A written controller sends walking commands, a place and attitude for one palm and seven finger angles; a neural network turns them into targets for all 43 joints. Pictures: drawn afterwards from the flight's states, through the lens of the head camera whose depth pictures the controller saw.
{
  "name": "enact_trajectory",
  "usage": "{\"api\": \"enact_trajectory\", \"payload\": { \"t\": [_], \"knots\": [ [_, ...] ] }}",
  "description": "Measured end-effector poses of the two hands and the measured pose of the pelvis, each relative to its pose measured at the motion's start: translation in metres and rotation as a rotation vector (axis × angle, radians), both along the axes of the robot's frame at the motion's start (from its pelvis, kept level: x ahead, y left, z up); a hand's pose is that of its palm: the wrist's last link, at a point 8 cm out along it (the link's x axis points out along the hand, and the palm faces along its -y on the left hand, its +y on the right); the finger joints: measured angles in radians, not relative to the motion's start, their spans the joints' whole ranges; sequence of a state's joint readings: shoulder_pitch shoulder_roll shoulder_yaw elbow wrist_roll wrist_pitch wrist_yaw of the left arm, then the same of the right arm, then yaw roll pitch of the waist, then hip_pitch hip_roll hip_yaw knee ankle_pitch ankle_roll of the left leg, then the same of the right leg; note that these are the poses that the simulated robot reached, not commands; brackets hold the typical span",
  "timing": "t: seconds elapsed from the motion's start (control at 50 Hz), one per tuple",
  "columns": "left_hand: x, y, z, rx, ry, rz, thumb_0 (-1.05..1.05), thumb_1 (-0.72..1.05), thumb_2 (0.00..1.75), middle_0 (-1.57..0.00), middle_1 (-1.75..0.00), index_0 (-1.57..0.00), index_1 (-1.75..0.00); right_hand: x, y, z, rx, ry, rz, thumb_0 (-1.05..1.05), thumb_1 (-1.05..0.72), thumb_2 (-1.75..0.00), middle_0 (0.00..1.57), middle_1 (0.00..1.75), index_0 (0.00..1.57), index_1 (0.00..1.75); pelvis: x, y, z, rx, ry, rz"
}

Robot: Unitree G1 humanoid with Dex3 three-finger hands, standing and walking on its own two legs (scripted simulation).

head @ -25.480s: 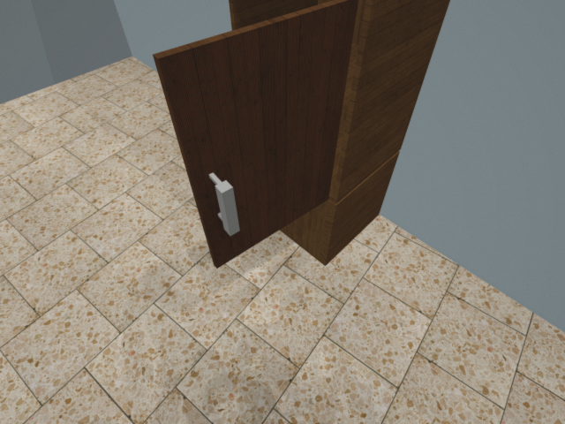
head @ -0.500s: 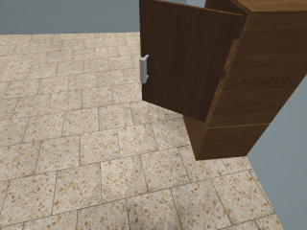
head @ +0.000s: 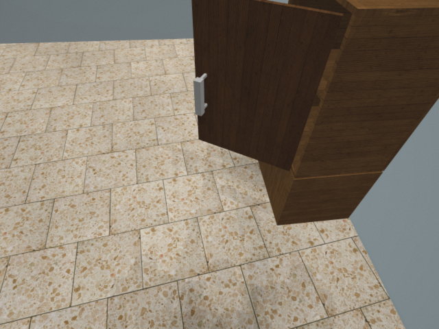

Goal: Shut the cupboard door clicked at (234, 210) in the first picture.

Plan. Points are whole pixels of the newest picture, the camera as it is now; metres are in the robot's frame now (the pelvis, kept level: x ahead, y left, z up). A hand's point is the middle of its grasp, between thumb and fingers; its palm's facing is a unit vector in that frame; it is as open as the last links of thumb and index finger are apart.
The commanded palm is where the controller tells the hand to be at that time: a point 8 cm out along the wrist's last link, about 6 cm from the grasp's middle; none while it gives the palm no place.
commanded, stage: look to check the result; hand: left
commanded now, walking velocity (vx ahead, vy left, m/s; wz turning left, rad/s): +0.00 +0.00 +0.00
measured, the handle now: (202, 94) +0.89 +0.11 -0.08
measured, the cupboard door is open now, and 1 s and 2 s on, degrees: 58 58 58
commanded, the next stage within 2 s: walk to a spot facing it in 0.34 s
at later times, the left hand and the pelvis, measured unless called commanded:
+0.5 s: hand out of the picture +0.01 +0.17 -0.18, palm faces +0.03 -0.98 -0.19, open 7.3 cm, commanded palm none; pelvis +0.02 -0.01 +0.00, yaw +0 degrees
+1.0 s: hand out of the picture +0.04 +0.22 -0.17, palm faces +0.26 -0.93 -0.26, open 7.3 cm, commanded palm none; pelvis +0.00 +0.00 -0.01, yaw +15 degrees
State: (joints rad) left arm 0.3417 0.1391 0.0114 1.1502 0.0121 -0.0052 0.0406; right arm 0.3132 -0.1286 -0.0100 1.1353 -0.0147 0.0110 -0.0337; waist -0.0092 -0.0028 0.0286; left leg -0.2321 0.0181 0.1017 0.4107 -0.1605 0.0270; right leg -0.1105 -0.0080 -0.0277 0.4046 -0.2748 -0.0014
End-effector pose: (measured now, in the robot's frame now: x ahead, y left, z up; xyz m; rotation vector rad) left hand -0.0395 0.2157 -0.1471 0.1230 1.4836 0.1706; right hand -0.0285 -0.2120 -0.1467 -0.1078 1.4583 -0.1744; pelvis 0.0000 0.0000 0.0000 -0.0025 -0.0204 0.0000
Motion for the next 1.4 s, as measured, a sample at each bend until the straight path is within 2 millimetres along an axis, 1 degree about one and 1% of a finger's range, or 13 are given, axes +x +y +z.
{"api": "enact_trajectory", "payload": {
  "t": [0.14,0.38,0.6,0.72,0.82,0.88,0.98,1.1,1.16,1.2,1.24,1.32,1.4],
  "knots": [
    [0.008,0.001,0.001,0.005,-0.003,-0.005,0.00,0.91,0.90,-0.20,-0.30,-0.20,-0.30,0.013,-0.007,0.001,-0.009,-0.015,0.011,0.00,-0.90,-0.90,0.20,0.30,0.20,0.30,0.004,-0.002,0.000,0.002,0.002,0.000],
    [0.033,-0.002,0.001,0.004,-0.048,-0.016,0.00,0.91,0.90,-0.20,-0.30,-0.20,-0.30,0.039,-0.016,0.003,-0.023,-0.059,0.032,0.00,-0.90,-0.90,0.20,0.30,0.20,0.30,0.012,-0.005,0.001,0.003,0.002,0.002],
    [0.047,0.000,0.000,0.022,-0.077,0.013,0.00,0.91,0.90,-0.20,-0.30,-0.20,-0.30,0.051,-0.019,-0.001,-0.017,-0.053,0.057,0.00,-0.90,-0.90,0.20,0.30,0.20,0.30,0.016,-0.009,-0.002,0.005,0.008,0.036],
    [0.044,0.010,-0.010,0.042,-0.112,0.088,0.00,0.91,0.90,-0.20,-0.30,-0.20,-0.30,0.060,-0.021,-0.009,-0.023,-0.025,0.113,0.00,-0.90,-0.90,0.20,0.30,0.20,0.30,0.014,-0.006,-0.013,-0.015,0.005,0.107],
    [0.042,0.029,-0.025,0.052,-0.128,0.147,0.00,0.91,0.90,-0.20,-0.30,-0.20,-0.30,0.085,-0.019,-0.012,-0.056,-0.052,0.182,0.00,-0.90,-0.90,0.20,0.30,0.20,0.30,0.014,0.004,-0.025,-0.008,0.002,0.170],
    [0.045,0.039,-0.018,0.072,-0.133,0.154,0.00,0.91,0.90,-0.20,-0.30,-0.20,-0.30,0.098,-0.019,-0.006,-0.067,-0.085,0.227,0.00,-0.90,-0.90,0.20,0.30,0.20,0.30,0.009,0.004,-0.021,-0.007,0.021,0.191],
    [0.059,0.049,0.003,0.107,-0.217,0.170,0.01,0.91,0.90,-0.20,-0.30,-0.20,-0.30,0.118,-0.025,0.006,-0.075,-0.112,0.294,0.00,-0.90,-0.90,0.20,0.30,0.20,0.30,0.005,-0.002,-0.009,-0.016,0.052,0.243],
    [0.072,0.044,0.021,0.158,-0.313,0.209,0.00,0.91,0.90,-0.20,-0.30,-0.20,-0.30,0.147,-0.045,0.008,-0.071,-0.135,0.374,0.00,-0.90,-0.90,0.20,0.30,0.20,0.30,0.004,-0.023,-0.005,-0.032,0.063,0.334],
    [0.067,0.033,0.026,0.190,-0.342,0.241,0.00,0.91,0.90,-0.20,-0.30,-0.20,-0.30,0.167,-0.058,0.003,-0.062,-0.148,0.412,0.00,-0.90,-0.90,0.20,0.30,0.20,0.30,0.006,-0.040,-0.009,-0.024,0.068,0.383],
    [0.055,0.025,0.025,0.220,-0.343,0.263,0.00,0.91,0.90,-0.20,-0.30,-0.20,-0.30,0.183,-0.066,-0.004,-0.054,-0.161,0.432,0.00,-0.90,-0.90,0.20,0.30,0.20,0.30,0.008,-0.050,-0.015,-0.001,0.077,0.406],
    [0.039,0.013,0.028,0.224,-0.304,0.300,0.00,0.91,0.90,-0.20,-0.30,-0.20,-0.30,0.198,-0.068,-0.004,-0.052,-0.170,0.461,0.00,-0.90,-0.90,0.20,0.30,0.20,0.30,0.009,-0.055,-0.012,-0.005,0.065,0.443],
    [0.012,-0.008,0.029,0.209,-0.238,0.367,0.00,0.91,0.90,-0.20,-0.30,-0.20,-0.30,0.224,-0.063,0.004,-0.031,-0.196,0.519,0.00,-0.90,-0.90,0.20,0.30,0.20,0.30,0.015,-0.060,-0.005,0.020,0.056,0.499],
    [-0.014,-0.025,0.023,0.185,-0.204,0.446,0.00,0.91,0.90,-0.20,-0.30,-0.20,-0.30,0.246,-0.043,0.007,-0.013,-0.199,0.606,0.00,-0.91,-0.90,0.19,0.30,0.20,0.30,0.020,-0.061,-0.004,0.038,0.056,0.566]
  ]
}}
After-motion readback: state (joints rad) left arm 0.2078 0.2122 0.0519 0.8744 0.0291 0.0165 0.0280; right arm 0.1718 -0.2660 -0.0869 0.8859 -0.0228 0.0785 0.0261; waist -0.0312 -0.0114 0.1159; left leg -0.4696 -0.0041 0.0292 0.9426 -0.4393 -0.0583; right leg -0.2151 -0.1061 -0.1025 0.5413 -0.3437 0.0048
